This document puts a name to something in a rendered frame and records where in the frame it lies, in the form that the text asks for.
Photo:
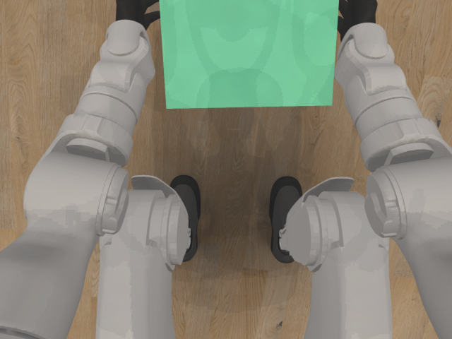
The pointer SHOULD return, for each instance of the left robot upper arm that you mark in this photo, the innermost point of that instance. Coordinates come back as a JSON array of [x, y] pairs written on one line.
[[73, 200]]

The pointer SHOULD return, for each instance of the robot left forearm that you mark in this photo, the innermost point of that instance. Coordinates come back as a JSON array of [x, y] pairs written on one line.
[[108, 110]]

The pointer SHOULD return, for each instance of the robot left foot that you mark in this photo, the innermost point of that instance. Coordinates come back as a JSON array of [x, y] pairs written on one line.
[[188, 190]]

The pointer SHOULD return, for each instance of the carton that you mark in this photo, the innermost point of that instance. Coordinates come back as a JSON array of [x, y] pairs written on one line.
[[248, 53]]

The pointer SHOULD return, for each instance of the left robot hand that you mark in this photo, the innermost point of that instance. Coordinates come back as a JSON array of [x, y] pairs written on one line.
[[135, 10]]

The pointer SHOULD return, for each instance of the right robot hand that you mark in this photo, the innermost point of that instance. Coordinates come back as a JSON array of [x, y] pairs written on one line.
[[355, 12]]

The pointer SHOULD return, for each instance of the right robot upper arm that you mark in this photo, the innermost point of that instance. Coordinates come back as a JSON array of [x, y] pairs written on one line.
[[411, 202]]

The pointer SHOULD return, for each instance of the robot right forearm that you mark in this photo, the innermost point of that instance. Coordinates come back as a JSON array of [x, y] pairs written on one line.
[[390, 125]]

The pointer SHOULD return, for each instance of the right robot thigh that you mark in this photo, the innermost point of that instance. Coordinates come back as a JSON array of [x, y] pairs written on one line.
[[350, 292]]

